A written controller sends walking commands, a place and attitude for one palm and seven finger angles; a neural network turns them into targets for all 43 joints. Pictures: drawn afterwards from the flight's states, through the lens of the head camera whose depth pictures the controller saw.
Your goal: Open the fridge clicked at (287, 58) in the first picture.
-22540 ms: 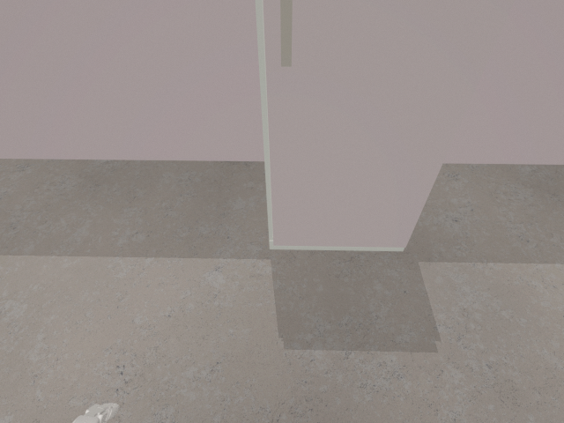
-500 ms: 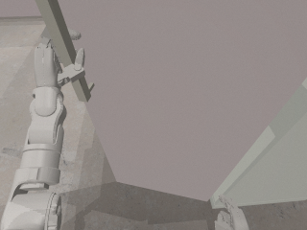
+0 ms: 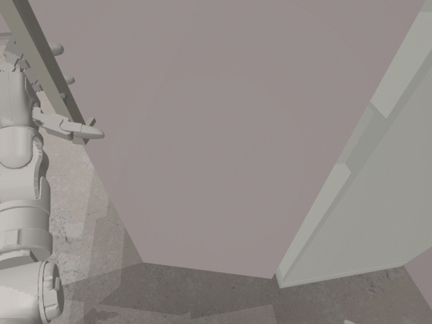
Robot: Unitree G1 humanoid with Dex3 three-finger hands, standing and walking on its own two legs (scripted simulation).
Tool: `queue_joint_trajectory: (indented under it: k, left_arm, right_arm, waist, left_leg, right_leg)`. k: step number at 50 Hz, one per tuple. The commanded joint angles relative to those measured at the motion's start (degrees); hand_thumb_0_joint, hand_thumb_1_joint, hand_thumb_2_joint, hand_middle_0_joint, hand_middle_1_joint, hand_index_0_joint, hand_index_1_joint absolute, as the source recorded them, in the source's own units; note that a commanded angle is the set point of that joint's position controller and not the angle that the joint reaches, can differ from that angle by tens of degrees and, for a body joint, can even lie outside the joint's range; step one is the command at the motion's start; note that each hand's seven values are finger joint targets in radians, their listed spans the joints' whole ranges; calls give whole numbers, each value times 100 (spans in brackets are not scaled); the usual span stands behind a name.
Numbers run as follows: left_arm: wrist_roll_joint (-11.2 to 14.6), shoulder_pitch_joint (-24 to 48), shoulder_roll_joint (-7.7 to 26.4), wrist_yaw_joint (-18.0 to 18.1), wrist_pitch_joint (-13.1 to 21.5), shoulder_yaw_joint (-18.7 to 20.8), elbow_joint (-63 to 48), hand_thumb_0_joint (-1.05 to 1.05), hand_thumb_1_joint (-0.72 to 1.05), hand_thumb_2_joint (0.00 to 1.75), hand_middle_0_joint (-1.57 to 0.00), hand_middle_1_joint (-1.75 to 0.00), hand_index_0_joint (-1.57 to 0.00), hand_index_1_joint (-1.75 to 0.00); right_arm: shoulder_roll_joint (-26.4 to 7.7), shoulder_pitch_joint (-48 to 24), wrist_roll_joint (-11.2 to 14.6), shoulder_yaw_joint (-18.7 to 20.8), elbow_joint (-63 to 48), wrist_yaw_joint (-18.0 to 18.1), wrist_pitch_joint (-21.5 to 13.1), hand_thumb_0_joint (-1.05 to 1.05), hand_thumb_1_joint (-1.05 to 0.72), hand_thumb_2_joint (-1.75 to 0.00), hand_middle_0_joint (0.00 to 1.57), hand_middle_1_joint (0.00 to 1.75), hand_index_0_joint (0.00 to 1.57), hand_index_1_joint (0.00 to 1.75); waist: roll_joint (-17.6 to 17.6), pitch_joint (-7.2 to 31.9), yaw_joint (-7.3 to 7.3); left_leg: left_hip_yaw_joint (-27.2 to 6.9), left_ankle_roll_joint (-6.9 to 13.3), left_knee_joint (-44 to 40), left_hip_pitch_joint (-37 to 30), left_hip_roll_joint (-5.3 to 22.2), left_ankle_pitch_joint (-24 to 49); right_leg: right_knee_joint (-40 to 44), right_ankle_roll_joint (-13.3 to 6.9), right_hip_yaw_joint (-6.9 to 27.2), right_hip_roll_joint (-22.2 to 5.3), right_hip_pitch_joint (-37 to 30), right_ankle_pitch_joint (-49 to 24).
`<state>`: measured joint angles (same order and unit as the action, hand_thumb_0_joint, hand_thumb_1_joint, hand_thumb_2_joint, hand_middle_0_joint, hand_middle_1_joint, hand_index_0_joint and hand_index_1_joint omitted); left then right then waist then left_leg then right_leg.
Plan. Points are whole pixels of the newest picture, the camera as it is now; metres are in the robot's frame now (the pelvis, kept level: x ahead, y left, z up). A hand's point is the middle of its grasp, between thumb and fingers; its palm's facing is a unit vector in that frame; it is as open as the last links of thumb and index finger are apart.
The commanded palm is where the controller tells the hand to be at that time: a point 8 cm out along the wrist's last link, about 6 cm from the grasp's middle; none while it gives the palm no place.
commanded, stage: loosen the grip on the handle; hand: left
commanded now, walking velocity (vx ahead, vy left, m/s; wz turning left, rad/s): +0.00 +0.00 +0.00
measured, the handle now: (50, 55) +0.43 +0.28 +0.28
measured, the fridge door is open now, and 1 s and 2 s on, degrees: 74 70 70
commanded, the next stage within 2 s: slip the hand off the handle in 0.10 s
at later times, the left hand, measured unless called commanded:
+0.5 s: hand (31, 94) +0.39 +0.31 +0.23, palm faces +0.40 -0.90 -0.17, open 14.7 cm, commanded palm +0.36 +0.35 +0.23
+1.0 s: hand (11, 107) +0.37 +0.34 +0.23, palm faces +0.34 -0.92 -0.19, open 14.7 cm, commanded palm +0.32 +0.38 +0.23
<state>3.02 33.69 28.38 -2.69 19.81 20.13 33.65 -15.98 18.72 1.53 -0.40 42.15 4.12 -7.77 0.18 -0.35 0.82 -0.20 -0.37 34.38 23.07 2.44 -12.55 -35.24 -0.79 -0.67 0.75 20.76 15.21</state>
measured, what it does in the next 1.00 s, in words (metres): shifts its weight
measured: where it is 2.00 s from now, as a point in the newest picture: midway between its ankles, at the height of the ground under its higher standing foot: outside the picture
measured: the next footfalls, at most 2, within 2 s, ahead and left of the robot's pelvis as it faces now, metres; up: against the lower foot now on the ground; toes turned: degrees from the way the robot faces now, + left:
none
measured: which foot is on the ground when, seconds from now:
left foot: down 0.00-1.00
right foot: down 0.00-1.00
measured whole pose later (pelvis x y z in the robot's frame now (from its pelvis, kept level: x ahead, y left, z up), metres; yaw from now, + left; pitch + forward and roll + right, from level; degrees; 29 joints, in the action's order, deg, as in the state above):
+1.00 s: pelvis +0.05 +0.03 +0.00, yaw -1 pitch +3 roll -1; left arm 11.9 15.7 29.5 -13.7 10.8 31.1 15.5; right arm -14.3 16.7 1.5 -1.7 37.8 6.8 -5.6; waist 1.7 3.5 -1.1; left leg 0.3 0.4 36.3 22.3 0.9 -17.2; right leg -34.0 1.2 0.7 -0.3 18.7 18.5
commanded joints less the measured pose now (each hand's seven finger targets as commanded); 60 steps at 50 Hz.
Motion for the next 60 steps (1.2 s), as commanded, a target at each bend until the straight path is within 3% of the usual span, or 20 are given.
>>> queue_joint_trajectory:
  k: [1, 3, 9, 10, 13, 16, 20, 23, 27, 29, 33, 35, 39, 43, 45, 48, 50, 57, 58, 60]
  left_arm:
    - [384, 2145, 1409, -128, 176, 352, -1419, 0, -55, 20, -25, -115, -25, -115]
    - [517, 1922, 1478, -127, 153, 556, -1592, 0, -55, 20, -25, -115, -25, -115]
    - [640, 1044, 1434, -58, -44, 985, -2412, 0, -55, 20, -25, -115, -25, -115]
    - [597, 1297, 1560, -45, -130, 1003, -2116, 0, -55, 20, -25, -115, -25, -115]
    - [549, 1093, 1689, -27, -234, 1237, -2356, 0, -55, 20, -25, -115, -25, -115]
    - [438, 872, 1644, -38, -358, 1212, -2816, 0, -55, 20, -25, -115, -25, -115]
    - [389, 691, 1516, -222, -372, 1067, -3269, 0, -55, 20, -25, -115, -25, -115]
    - [504, 833, 1166, -447, -453, 730, -3328, 0, -55, 20, -25, -115, -25, -115]
    - [633, 863, 1270, -672, -711, 728, -2984, 0, -55, 20, -25, -115, -25, -115]
    - [674, 817, 1459, -674, -785, 930, -2924, 0, -55, 20, -25, -115, -25, -115]
    - [679, 875, 1962, -659, -683, 1413, -2821, 0, -55, 20, -25, -115, -25, -115]
    - [671, 851, 1954, -677, -546, 1436, -2938, 0, -55, 20, -25, -115, -25, -115]
    - [663, 775, 2125, -788, -421, 1531, -2493, 0, -55, 20, -25, -115, -25, -115]
    - [812, 355, 1736, -1019, -516, 1233, -2583, 0, -55, 20, -25, -115, -25, -115]
    - [893, 62, 1917, -1070, -558, 1445, -2771, 0, -55, 20, -25, -115, -25, -115]
    - [1046, -223, 1883, -1025, -507, 1601, -3354, 0, -55, 20, -25, -115, -25, -115]
    - [1140, -478, 1995, -974, -493, 1858, -3406, 0, -55, 20, -25, -115, -25, -115]
    - [1035, -544, 1607, -832, -639, 1422, -3882, 0, -55, 20, -25, -115, -25, -115]
    - [1020, -567, 1632, -815, -669, 1455, -3865, 0, -55, 20, -25, -115, -25, -115]
    - [1054, -897, 1691, -877, -746, 1520, -3778, 0, -55, 20, -25, -115, -25, -115]
  right_arm:
    - [-696, -857, 26, 216, -988, 141, -446, 0, -90, -90, 20, 30, 20, 30]
    - [-701, -862, 3, 212, -983, 190, -476, 0, -90, -90, 20, 30, 20, 30]
    - [-640, -799, -54, 218, -1080, 162, -484, 0, -90, -90, 20, 30, 20, 30]
    - [-669, -710, -46, 205, -960, 190, -439, 0, -90, -90, 20, 30, 20, 30]
    - [-630, -716, -60, 216, -1026, 199, -362, 0, -90, -90, 20, 30, 20, 30]
    - [-565, -775, -74, 221, -1161, 166, -298, 0, -90, -90, 20, 30, 20, 30]
    - [-551, -759, -75, 246, -1230, 134, -220, 0, -90, -90, 20, 30, 20, 30]
    - [-529, -768, -35, 225, -1200, 183, -178, 0, -90, -90, 20, 30, 20, 30]
    - [-572, -796, 21, 215, -1167, 307, -137, 0, -90, -90, 20, 30, 20, 30]
    - [-579, -785, 20, 187, -1153, 329, -115, 0, -90, -90, 20, 30, 20, 30]
    - [-594, -754, -27, 167, -1140, 365, -77, 0, -90, -90, 20, 30, 20, 30]
    - [-556, -743, -57, 165, -1191, 338, -89, 0, -90, -90, 20, 30, 20, 30]
    - [-603, -680, -51, 165, -1145, 335, -74, 0, -90, -90, 20, 30, 20, 30]
    - [-598, -757, -6, 166, -1266, 342, -103, 0, -90, -90, 20, 30, 20, 30]
    - [-625, -773, 0, 176, -1341, 339, -113, 0, -90, -90, 20, 30, 20, 30]
    - [-603, -887, -13, 161, -1405, 346, -154, 0, -90, -90, 20, 30, 20, 30]
    - [-592, -910, -18, 152, -1403, 350, -191, 0, -90, -90, 20, 30, 20, 30]
    - [-531, -1130, -9, 73, -1382, 418, -373, 0, -90, -90, 20, 30, 20, 30]
    - [-540, -1105, -16, 74, -1336, 440, -381, 0, -90, -90, 20, 30, 20, 30]
    - [-551, -1139, 3, 62, -1354, 455, -408, 0, -90, -90, 20, 30, 20, 30]
  waist:
    - [38, 1251, -102]
    - [-34, 1215, -149]
    - [-65, 1804, -333]
    - [-154, 1634, -185]
    - [-64, 1731, -317]
    - [264, 2204, -353]
    - [362, 2303, -281]
    - [521, 2002, -159]
    - [399, 1654, -86]
    - [549, 1740, -149]
    - [371, 1892, -257]
    - [584, 2134, -276]
    - [573, 1946, -221]
    - [640, 1792, -264]
    - [590, 1837, -339]
    - [465, 1910, -421]
    - [416, 1765, -456]
    - [873, 1310, -343]
    - [651, 1260, -339]
    - [551, 1191, -359]
  left_leg:
    - [168, 213, -539, -454, -259, -1169]
    - [169, 238, -472, -418, -251, -958]
    - [251, 249, -308, -766, -272, 556]
    - [276, 237, -284, -696, -258, 578]
    - [277, 221, -267, -755, -260, 944]
    - [307, 206, -199, -1012, -285, 1434]
    - [269, 207, -103, -1306, -247, 1993]
    - [189, 186, -96, -1444, -220, 2015]
    - [74, 149, -204, -1350, -213, 1577]
    - [49, 141, -208, -1362, -221, 1645]
    - [15, 128, -198, -1244, -222, 1672]
    - [0, 114, -153, -1390, -236, 1865]
    - [15, 121, -138, -1184, -213, 1618]
    - [-25, 135, -216, -1133, -209, 1255]
    - [-58, 131, -258, -1097, -209, 1195]
    - [-69, 145, -300, -1155, -208, 1175]
    - [-80, 138, -345, -1078, -213, 978]
    - [-96, 140, -491, -1051, -233, 200]
    - [-97, 159, -500, -1025, -215, 162]
    - [-104, 155, -535, -950, -214, 37]
  right_leg:
    - [1187, 2, 332, -125, -106, 1552]
    - [1180, 6, 364, -145, -176, 1370]
    - [683, 35, 146, -79, -615, -810]
    - [666, 65, 116, -62, -463, -912]
    - [540, 43, 49, -60, -645, -1360]
    - [371, 29, 9, -39, -776, -1848]
    - [271, 13, -55, 20, -736, -2297]
    - [365, -11, -101, 45, -471, -2120]
    - [477, -11, -144, 40, -254, -1672]
    - [469, -38, -147, 20, -302, -1696]
    - [428, -52, -157, 24, -467, -1697]
    - [357, -55, -156, 41, -478, -1778]
    - [368, -42, -150, 56, -334, -1575]
    - [459, -60, -165, 51, -297, -1220]
    - [445, -58, -179, 62, -362, -1166]
    - [462, -64, -200, 70, -479, -1138]
    - [490, -48, -198, 85, -423, -964]
    - [612, -51, -174, 46, -116, -262]
    - [656, -51, -176, 31, -173, -260]
    - [682, -44, -168, 35, -180, -143]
